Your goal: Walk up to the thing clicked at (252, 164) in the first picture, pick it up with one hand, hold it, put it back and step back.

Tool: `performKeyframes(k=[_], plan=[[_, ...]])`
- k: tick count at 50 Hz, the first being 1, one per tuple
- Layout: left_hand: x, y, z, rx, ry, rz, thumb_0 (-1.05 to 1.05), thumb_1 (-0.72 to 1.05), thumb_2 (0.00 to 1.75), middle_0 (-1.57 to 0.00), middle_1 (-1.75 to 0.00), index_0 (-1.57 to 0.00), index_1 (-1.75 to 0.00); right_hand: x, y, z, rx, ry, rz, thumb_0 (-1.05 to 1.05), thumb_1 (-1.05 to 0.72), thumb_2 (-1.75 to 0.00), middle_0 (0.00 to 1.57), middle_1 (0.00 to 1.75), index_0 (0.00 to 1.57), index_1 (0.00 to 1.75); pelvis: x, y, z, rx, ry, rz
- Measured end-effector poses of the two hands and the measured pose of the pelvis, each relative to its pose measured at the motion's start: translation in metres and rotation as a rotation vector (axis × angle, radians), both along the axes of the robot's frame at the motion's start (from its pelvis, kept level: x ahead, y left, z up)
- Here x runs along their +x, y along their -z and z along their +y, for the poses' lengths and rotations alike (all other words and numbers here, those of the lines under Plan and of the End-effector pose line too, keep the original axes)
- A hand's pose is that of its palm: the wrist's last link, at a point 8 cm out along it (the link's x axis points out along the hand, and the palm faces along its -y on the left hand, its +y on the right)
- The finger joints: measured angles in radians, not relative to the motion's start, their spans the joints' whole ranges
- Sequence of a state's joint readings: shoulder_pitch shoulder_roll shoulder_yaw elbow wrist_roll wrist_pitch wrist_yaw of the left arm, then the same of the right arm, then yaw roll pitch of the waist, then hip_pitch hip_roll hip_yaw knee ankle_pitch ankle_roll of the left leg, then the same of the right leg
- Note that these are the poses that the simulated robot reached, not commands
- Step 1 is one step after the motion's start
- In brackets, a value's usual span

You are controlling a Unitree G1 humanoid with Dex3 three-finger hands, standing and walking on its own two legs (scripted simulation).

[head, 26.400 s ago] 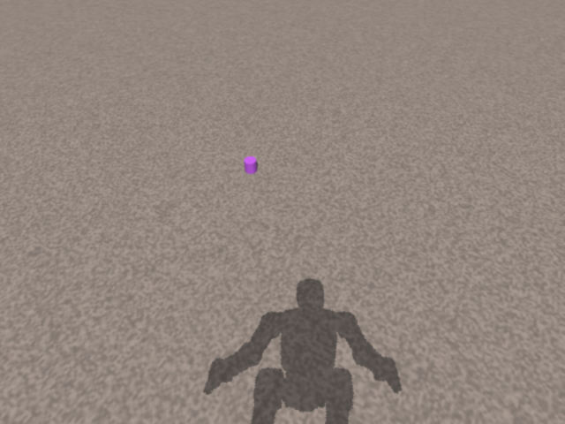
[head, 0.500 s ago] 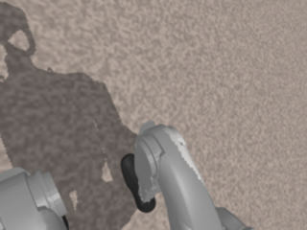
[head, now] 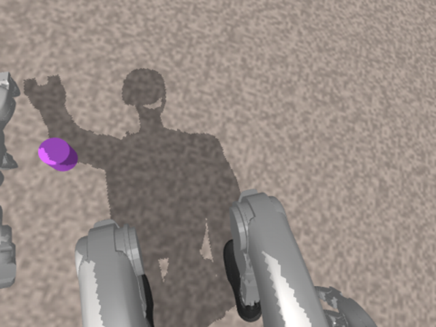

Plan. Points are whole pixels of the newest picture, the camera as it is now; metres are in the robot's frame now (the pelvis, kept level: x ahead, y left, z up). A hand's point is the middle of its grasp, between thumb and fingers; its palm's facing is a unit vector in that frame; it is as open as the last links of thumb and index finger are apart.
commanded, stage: withdraw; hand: left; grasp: from above
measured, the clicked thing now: (59, 155) +0.50 +0.29 -0.32
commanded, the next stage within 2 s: home in 0.36 s
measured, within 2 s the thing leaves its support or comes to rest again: neither
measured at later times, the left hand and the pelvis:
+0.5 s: hand (31, 143) +0.49 +0.30 -0.20, palm faces -0.45 -0.05 -0.89, open 14.0 cm; pelvis -0.01 +0.00 -0.03, yaw -1 degrees
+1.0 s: hand out of the picture +0.39 +0.29 -0.04, palm faces -0.33 -0.56 -0.76, open 8.7 cm; pelvis +0.01 +0.00 +0.08, yaw +3 degrees
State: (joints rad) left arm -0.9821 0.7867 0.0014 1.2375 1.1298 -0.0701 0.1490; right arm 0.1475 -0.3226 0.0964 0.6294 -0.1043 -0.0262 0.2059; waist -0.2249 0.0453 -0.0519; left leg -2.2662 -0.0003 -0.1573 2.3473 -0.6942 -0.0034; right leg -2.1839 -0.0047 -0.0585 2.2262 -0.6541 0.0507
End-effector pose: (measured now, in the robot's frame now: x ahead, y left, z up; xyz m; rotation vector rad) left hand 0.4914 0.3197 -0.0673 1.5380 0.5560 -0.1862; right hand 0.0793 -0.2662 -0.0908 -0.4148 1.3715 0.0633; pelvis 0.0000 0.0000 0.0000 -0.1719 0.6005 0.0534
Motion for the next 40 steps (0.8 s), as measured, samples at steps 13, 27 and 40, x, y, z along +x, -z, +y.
performKeyframes(k=[13, 27, 40], plan=[[-0.019, 0.017, -0.015, -0.078, 0.112, 0.063, 0.00, -0.52, 1.03, -0.10, -1.00, -0.09, -1.01, -0.019, -0.020, -0.028, -0.164, 0.000, 0.037, 0.00, -0.92, -0.91, 0.20, 0.30, 0.20, 0.30, -0.014, -0.003, -0.009, 0.020, -0.007, -0.022], [0.013, 0.075, -0.016, -0.058, 0.111, -0.048, 0.00, -0.49, 0.99, -0.11, -0.99, -0.12, -0.99, -0.063, 0.005, -0.002, -0.153, 0.043, 0.153, 0.00, -0.91, -0.90, 0.20, 0.30, 0.20, 0.30, -0.007, 0.032, -0.002, -0.007, 0.008, -0.014], [-0.004, 0.003, 0.004, -0.135, -0.109, -0.086, 0.00, 0.02, 0.90, -0.22, -0.61, -0.22, -0.62, -0.037, -0.003, 0.011, -0.024, 0.127, 0.099, 0.00, -0.90, -0.90, 0.20, 0.30, 0.20, 0.30, 0.008, -0.005, -0.001, 0.011, -0.002, 0.057]])
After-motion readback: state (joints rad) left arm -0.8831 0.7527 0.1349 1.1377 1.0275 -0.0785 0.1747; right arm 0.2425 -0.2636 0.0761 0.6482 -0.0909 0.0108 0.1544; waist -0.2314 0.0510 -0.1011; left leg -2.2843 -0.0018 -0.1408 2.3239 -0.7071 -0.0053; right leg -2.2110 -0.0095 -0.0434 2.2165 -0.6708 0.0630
